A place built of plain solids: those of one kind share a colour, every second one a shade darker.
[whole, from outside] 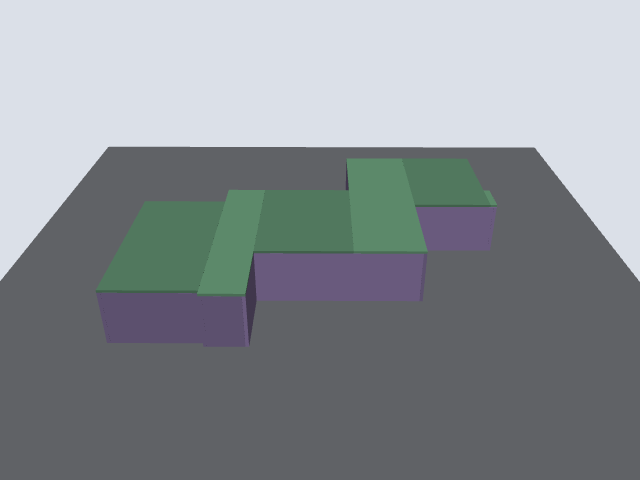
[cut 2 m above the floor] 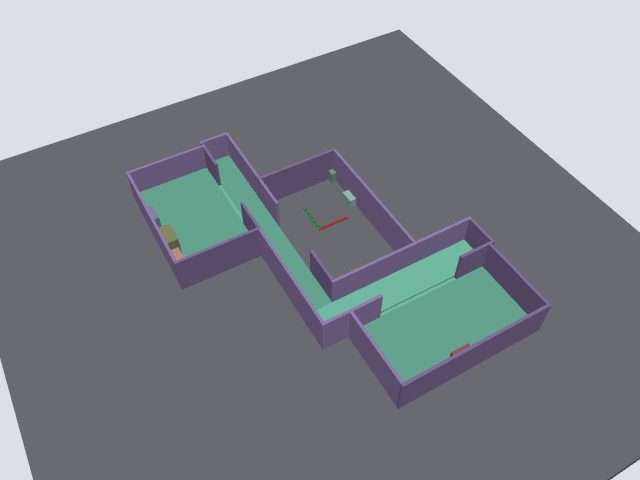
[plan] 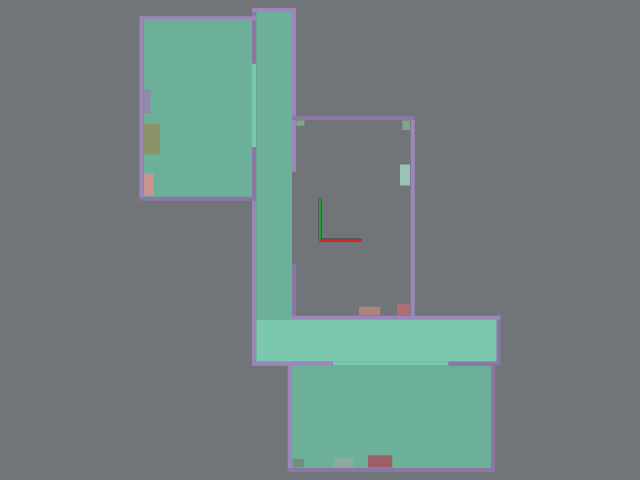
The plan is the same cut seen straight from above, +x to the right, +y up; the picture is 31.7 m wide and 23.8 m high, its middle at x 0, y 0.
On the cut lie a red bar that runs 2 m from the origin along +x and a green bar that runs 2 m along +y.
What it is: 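One storey of an old house, long lived in; a hall and three lower rooms beside it, each open to the hall along a stretch without wall, rail or kerb; a room's floor lies below the hall's by a bare drop, by one riser or not at all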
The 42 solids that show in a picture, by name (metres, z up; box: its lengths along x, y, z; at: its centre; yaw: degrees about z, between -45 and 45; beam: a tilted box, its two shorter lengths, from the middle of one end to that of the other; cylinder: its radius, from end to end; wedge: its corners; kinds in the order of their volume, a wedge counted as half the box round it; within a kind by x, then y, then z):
{
 "floor_1": {"box": [5.39, 8.75, 0.69], "at": [-6.06, 6.52, 0.3]},
 "floor_2": {"box": [0.2, 4.12, 0.69], "at": [-3.27, 6.67, 0.3]},
 "floor_3": {"box": [1.78, 15.27, 0.69], "at": [-2.28, 3.67, 0.3]},
 "floor_4": {"box": [11.92, 2.07, 0.69], "at": [2.79, -4.99, 0.3]},
 "floor_5": {"box": [5.72, 0.2, 0.54], "at": [3.5, -6.13, 0.22]},
 "floor_6": {"box": [9.87, 5.08, 0.54], "at": [3.54, -8.77, 0.22]},
 "wall_1": {"box": [0.2, 8.75, 3.35], "at": [-8.86, 6.52, 1.63]},
 "wall_2": {"box": [5.79, 0.2, 3.35], "at": [-6.06, 2.05, 1.63]},
 "wall_3": {"box": [5.79, 0.2, 3.35], "at": [-6.06, 10.99, 1.63]},
 "wall_4": {"box": [0.2, 7.98, 3.35], "at": [-3.27, -2.04, 1.63]},
 "wall_5": {"box": [0.2, 2.47, 3.35], "at": [-3.27, 3.38, 1.63]},
 "wall_6": {"box": [0.2, 2.16, 3.35], "at": [-3.27, 9.81, 1.63]},
 "wall_7": {"box": [2.18, 0.2, 3.35], "at": [-2.28, 11.41, 1.63]},
 "wall_8": {"box": [0.2, 5.08, 3.35], "at": [-1.5, -8.77, 1.63]},
 "wall_9": {"box": [4.01, 0.2, 3.35], "at": [-1.36, -6.13, 1.63]},
 "wall_10": {"box": [0.2, 2.58, 3.35], "at": [-1.29, -2.47, 1.63]},
 "wall_11": {"box": [0.2, 2.57, 3.35], "at": [-1.29, 4.67, 1.63]},
 "wall_12": {"box": [0.2, 5.15, 3.35], "at": [-1.29, 8.73, 1.63]},
 "wall_13": {"box": [6.09, 0.2, 3.35], "at": [1.65, 6.05, 1.63]},
 "wall_14": {"box": [10.27, 0.2, 3.35], "at": [3.54, -11.41, 1.63]},
 "wall_15": {"box": [10.35, 0.2, 3.35], "at": [3.78, -3.86, 1.63]},
 "wall_16": {"box": [0.2, 9.71, 3.35], "at": [4.6, 1.1, 1.63]},
 "wall_17": {"box": [2.6, 0.2, 3.35], "at": [7.66, -6.13, 1.63]},
 "wall_18": {"box": [0.2, 5.08, 3.35], "at": [8.58, -8.77, 1.63]},
 "wall_19": {"box": [0.2, 2.07, 3.35], "at": [8.86, -4.99, 1.63]},
 "roof_1": {"box": [7.76, 4.94, 0.16], "at": [-5.07, 8.62, 3.38]},
 "roof_2": {"box": [2.18, 0.41, 0.16], "at": [-2.28, 11.3, 3.38]},
 "roof_3": {"box": [13.65, 4.21, 0.16], "at": [-2.13, 4.05, 3.38]},
 "roof_4": {"box": [8.06, 5.71, 0.16], "at": [0.66, -0.91, 3.38]},
 "roof_5": {"box": [12.32, 2.47, 0.16], "at": [2.79, -4.99, 3.38]},
 "roof_6": {"box": [10.27, 5.28, 0.16], "at": [3.54, -8.87, 3.38]},
 "metal_shelving_1": {"box": [0.49, 1.11, 1.79], "at": [-8.48, 2.73, 1.54]},
 "metal_shelving_2": {"box": [1.06, 0.42, 1.77], "at": [2.46, -3.52, 0.83]},
 "workbench_1": {"box": [0.8, 1.53, 1.38], "at": [-8.33, 5.01, 1.34]},
 "carton_stack_1": {"box": [1.21, 0.6, 1.0], "at": [2.98, -10.98, 0.99]},
 "carton_stack_2": {"box": [0.65, 0.54, 0.81], "at": [4.14, -3.46, 0.36]},
 "trunk_1": {"box": [1.0, 0.48, 0.68], "at": [1.17, -11.04, 0.83]},
 "trunk_2": {"box": [0.5, 1.04, 0.75], "at": [4.22, 3.22, 0.33]},
 "bookcase_1": {"box": [0.32, 1.19, 1.72], "at": [-8.57, 6.87, 1.5]},
 "crate_stack_1": {"box": [0.56, 0.42, 1.04], "at": [-1.09, -11.07, 1.01]},
 "crate_stack_2": {"box": [0.39, 0.48, 0.97], "at": [4.28, 5.69, 0.44]},
 "tall_odds_1": {"box": [0.4, 0.26, 1.46], "at": [-0.96, 5.79, 0.68]}
}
